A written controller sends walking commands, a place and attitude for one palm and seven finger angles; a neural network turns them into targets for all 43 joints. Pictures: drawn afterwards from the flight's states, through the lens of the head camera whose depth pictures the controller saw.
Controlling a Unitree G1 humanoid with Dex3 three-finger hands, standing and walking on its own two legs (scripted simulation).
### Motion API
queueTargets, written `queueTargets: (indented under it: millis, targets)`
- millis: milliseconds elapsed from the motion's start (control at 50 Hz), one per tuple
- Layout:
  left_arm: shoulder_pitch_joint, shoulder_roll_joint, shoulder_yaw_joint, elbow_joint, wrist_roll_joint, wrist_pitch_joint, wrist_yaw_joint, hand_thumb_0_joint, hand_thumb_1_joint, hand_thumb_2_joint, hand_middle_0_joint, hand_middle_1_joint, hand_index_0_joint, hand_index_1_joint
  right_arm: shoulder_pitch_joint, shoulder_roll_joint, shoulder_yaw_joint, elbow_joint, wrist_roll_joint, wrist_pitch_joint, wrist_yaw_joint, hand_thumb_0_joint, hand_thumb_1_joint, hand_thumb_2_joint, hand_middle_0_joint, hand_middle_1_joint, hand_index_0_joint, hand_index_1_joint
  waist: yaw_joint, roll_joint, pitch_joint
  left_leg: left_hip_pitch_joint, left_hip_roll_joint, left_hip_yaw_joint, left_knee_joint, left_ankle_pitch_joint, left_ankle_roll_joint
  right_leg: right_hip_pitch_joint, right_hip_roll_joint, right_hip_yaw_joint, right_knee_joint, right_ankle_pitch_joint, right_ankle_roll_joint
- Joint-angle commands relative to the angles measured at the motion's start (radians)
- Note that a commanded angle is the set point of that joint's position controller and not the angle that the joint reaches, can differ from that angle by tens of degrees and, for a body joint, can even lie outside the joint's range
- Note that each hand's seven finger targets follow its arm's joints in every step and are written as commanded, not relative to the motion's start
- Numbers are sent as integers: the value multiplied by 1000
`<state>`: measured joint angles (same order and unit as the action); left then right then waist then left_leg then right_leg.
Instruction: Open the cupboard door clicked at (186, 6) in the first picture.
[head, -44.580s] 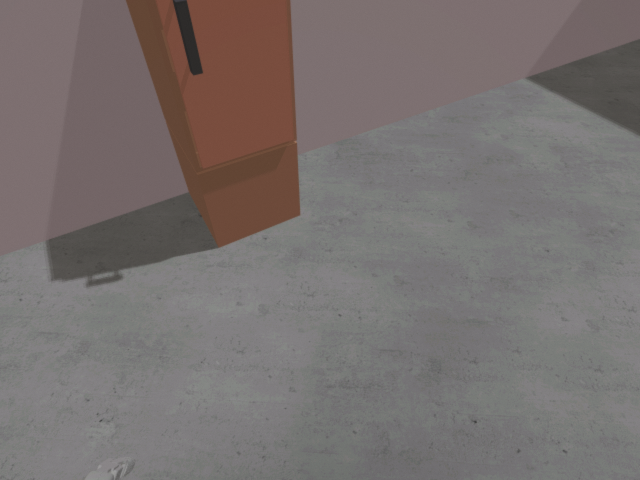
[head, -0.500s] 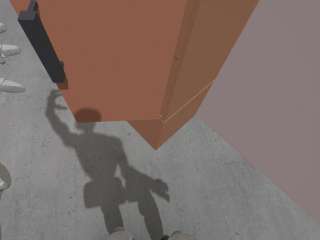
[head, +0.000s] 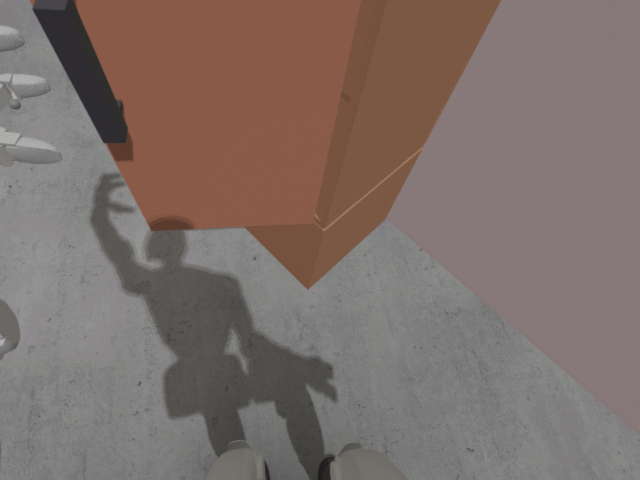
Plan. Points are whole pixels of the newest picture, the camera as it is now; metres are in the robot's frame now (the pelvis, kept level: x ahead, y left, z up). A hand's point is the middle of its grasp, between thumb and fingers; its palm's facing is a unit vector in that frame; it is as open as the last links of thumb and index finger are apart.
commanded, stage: move the hooked fingers beside the handle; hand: left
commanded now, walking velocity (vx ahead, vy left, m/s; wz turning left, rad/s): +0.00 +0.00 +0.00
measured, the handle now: (92, 67) +0.57 +0.23 +0.12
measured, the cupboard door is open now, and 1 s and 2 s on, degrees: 52 52 52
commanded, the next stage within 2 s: slide the fingers in behind the handle in 0.02 s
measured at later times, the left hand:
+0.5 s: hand (37, 94) +0.52 +0.27 +0.13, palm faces +0.02 -1.00 +0.02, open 14.0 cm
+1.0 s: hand (73, 103) +0.52 +0.23 +0.12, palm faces +0.02 -1.00 +0.02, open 14.0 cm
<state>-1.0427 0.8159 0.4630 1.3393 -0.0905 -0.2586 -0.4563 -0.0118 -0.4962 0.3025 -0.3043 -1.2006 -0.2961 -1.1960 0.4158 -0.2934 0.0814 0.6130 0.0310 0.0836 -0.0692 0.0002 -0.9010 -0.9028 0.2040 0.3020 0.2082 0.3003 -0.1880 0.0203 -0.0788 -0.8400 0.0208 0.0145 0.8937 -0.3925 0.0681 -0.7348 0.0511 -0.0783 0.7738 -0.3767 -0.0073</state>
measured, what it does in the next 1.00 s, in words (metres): stands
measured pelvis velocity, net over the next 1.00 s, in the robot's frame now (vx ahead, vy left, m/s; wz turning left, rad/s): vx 0.01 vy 0.00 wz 0.00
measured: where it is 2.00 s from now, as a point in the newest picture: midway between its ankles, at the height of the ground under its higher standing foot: outside the picture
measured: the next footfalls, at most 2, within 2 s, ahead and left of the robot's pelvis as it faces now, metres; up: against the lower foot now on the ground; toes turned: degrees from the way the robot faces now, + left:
none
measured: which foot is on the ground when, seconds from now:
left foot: down 0.00-1.00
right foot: down 0.00-1.00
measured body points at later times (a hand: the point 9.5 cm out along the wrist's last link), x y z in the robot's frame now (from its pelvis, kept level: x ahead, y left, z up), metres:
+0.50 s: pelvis +0.01 +0.00 +0.00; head +0.13 +0.03 +0.43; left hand +0.51 +0.32 +0.13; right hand -0.01 -0.27 -0.09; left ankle +0.01 +0.07 -0.69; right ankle -0.01 -0.12 -0.69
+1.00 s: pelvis +0.01 +0.00 +0.00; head +0.12 +0.02 +0.44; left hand +0.51 +0.29 +0.12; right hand +0.02 -0.27 -0.10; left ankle +0.01 +0.07 -0.69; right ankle -0.01 -0.12 -0.69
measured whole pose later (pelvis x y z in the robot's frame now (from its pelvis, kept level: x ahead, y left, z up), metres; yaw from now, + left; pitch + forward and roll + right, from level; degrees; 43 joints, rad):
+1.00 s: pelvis +0.01 +0.00 +0.00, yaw +0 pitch +18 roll -4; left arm -0.95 0.62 0.42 1.20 -0.13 -0.27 -0.36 -0.01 -0.50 0.30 -0.30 -1.20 -0.30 -1.20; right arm 0.41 -0.28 0.05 0.62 0.02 0.08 -0.03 0.00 -0.90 -0.90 0.20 0.30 0.21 0.30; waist -0.16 0.03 -0.11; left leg -0.79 0.02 0.02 0.88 -0.41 0.06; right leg -0.69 0.05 -0.07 0.76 -0.39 -0.01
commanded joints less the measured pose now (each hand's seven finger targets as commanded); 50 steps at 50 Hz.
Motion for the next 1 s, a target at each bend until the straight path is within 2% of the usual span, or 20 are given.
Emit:
queueTargets:
  millis: [0, 20, 100, 140, 200, 220, 260, 300, 340, 420, 480, 520, 560, 640, 720, 740, 780, 840, 900, 980]
  targets:
    - [-455, 335, 54, -264, -30, -97, -3, 0, -500, 300, -300, -1200, -300, -1200, 184, -218, -83, -40, -13, -20, -22, 0, -900, -900, 200, 300, 200, 300, -4, 211, -458, 505, 31, -133, -89, 381, -51, -18, 21, 37, -68, 201, -17]
    - [-463, 328, 49, -274, -32, -104, -9, 0, -500, 300, -300, -1200, -300, -1200, 187, -218, -85, -35, -14, -20, -20, 0, -900, -900, 200, 300, 200, 300, -6, 223, -485, 530, 36, -136, -87, 393, -55, -27, 23, 35, -67, 202, -14]
    - [-412, 345, 73, -220, -47, -81, -29, 0, -500, 300, -300, -1200, -300, -1200, 201, -221, -85, -27, -12, -17, -20, 0, -900, -900, 200, 300, 200, 300, 2, 193, -452, 475, 29, -120, -84, 390, -42, 11, 27, 38, -75, 223, -14]
    - [-397, 298, 30, -205, -40, -55, -35, 0, -500, 300, -300, -1200, -300, -1200, 199, -217, -83, -30, -9, -14, -18, 0, -900, -900, 200, 300, 200, 300, -1, 205, -415, 464, 30, -115, -92, 368, -40, -17, 26, 35, -82, 207, -10]
    - [-381, 328, 54, -210, -35, -39, -21, 0, -500, 300, -300, -1200, -300, -1200, 209, -219, -83, -34, -10, -13, -18, 0, -900, -900, 200, 300, 200, 300, 4, 177, -389, 426, 26, -109, -96, 349, -32, 2, 27, 35, -86, 204, -12]
    - [-388, 342, 62, -225, -30, -41, -16, 0, -500, 300, -300, -1200, -300, -1200, 213, -220, -85, -35, -11, -12, -18, 0, -900, -900, 200, 300, 200, 300, 5, 172, -416, 436, 28, -111, -93, 366, -32, 9, 27, 37, -83, 216, -9]
    - [-431, 294, 29, -274, -32, -54, -6, 0, -500, 300, -300, -1200, -300, -1200, 215, -216, -90, -30, -15, -14, -15, 0, -900, -900, 200, 300, 200, 300, -11, 208, -424, 478, 32, -115, -90, 381, -37, -21, 28, 33, -84, 216, -9]
    - [-427, 310, 61, -325, -43, -82, 3, 0, -500, 300, -300, -1200, -300, -1200, 225, -215, -95, -27, -20, -16, -9, 0, -900, -900, 200, 300, 200, 300, 7, 233, -475, 537, 35, -124, -84, 451, -47, -12, 33, 29, -74, 241, -17]
    - [-403, 278, 59, -341, -52, -92, 7, 0, -500, 300, -300, -1200, -300, -1200, 225, -211, -100, -23, -24, -14, -1, 0, -900, -900, 200, 300, 200, 300, 9, 250, -518, 594, 41, -128, -73, 532, -58, -19, 36, 26, -69, 276, -16]
    - [-328, 264, 71, -300, -60, -67, 7, 0, -500, 300, -300, -1200, -300, -1200, 217, -206, -102, -27, -19, -6, 7, 0, -900, -900, 200, 300, 200, 300, 25, 190, -498, 542, 33, -106, -72, 557, -44, 46, 35, 30, -69, 342, -11]
    - [-292, 225, 43, -337, -49, -45, 16, 0, -500, 300, -300, -1200, -300, -1200, 199, -197, -103, -46, -16, 1, 14, 0, -900, -900, 200, 300, 200, 300, 39, 233, -472, 550, 31, -98, -73, 594, -47, 39, 32, 27, -71, 356, -10]
    - [-294, 220, 43, -336, -49, -45, 30, 0, -500, 300, -300, -1200, -300, -1200, 196, -195, -103, -46, -17, 5, 16, 0, -900, -900, 200, 300, 200, 300, 31, 208, -452, 548, 34, -99, -72, 605, -46, 37, 33, 28, -72, 365, -9]
    - [-295, 216, 46, -306, -54, -46, 42, 0, -500, 300, -300, -1200, -300, -1200, 189, -196, -103, -50, -14, 8, 15, 0, -900, -900, 200, 300, 200, 300, 20, 131, -400, 491, 30, -96, -81, 531, -36, 56, 35, 31, -77, 354, -7]
    - [-363, 147, 4, -366, -66, -83, 49, 0, -500, 300, -300, -1200, -300, -1200, 181, -190, -107, -38, -16, 0, 16, 0, -900, -900, 200, 300, 200, 300, 2, 175, -450, 566, 34, -106, -72, 574, -44, 30, 32, 34, -70, 360, -8]
    - [-329, 133, 10, -375, -74, -95, 46, 0, -500, 300, -300, -1200, -300, -1200, 174, -186, -110, -33, -16, -3, 18, 0, -900, -900, 200, 300, 200, 300, 24, 198, -495, 608, 37, -114, -64, 654, -56, 35, 28, 33, -59, 377, -11]
    - [-341, 71, -42, -359, -76, -86, 43, 0, -500, 300, -300, -1200, -300, -1200, 167, -182, -107, -31, -14, -3, 21, 0, -900, -900, 200, 300, 200, 300, 6, 188, -463, 603, 37, -115, -66, 630, -54, 12, 29, 30, -65, 362, -8]
    - [-329, 106, -15, -321, -66, -67, 53, 0, -500, 300, -300, -1200, -300, -1200, 167, -186, -107, -29, -14, 0, 21, 0, -900, -900, 200, 300, 200, 300, 16, 164, -428, 553, 32, -112, -72, 573, -48, 24, 27, 28, -65, 346, -10]
    - [-358, 72, -38, -367, -61, -66, 75, 0, -500, 300, -300, -1200, -300, -1200, 162, -179, -108, -35, -15, -4, 21, 0, -900, -900, 200, 300, 200, 300, 17, 204, -460, 594, 34, -121, -76, 607, -56, 11, 24, 27, -63, 339, -11]
    - [-372, 88, -14, -374, -68, -82, 101, 0, -500, 300, -300, -1200, -300, -1200, 169, -182, -108, -30, -18, -8, 22, 0, -900, -900, 200, 300, 200, 300, 11, 145, -457, 567, 33, -119, -76, 574, -48, 36, 26, 28, -62, 343, -12]
    - [-374, 76, -21, -365, -55, -95, 121, 0, -500, 300, -300, -1200, -300, -1200, 159, -179, -107, -31, -18, -13, 27, 0, -900, -900, 200, 300, 200, 300, 15, 153, -451, 537, 26, -107, -82, 505, -45, 51, 24, 35, -64, 329, -10]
